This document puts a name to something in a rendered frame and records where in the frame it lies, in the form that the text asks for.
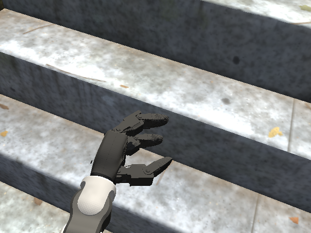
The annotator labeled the left robot hand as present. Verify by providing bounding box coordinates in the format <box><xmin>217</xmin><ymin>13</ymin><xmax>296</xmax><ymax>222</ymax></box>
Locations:
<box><xmin>90</xmin><ymin>110</ymin><xmax>173</xmax><ymax>186</ymax></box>

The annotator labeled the robot left forearm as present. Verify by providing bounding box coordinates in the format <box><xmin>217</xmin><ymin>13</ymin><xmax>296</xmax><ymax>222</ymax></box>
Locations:
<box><xmin>59</xmin><ymin>176</ymin><xmax>117</xmax><ymax>233</ymax></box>

